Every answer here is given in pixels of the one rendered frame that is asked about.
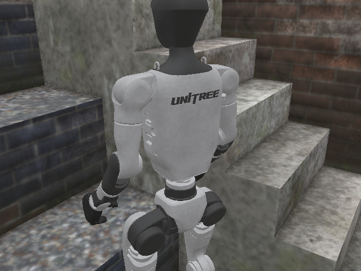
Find stairs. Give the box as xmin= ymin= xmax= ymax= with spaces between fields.
xmin=0 ymin=0 xmax=361 ymax=271

